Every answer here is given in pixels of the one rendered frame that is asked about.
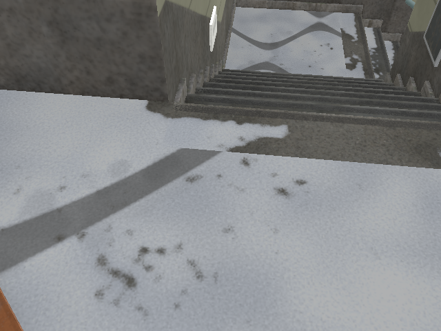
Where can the stairs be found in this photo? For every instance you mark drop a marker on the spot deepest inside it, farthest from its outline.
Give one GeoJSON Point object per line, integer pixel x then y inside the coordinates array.
{"type": "Point", "coordinates": [315, 93]}
{"type": "Point", "coordinates": [382, 52]}

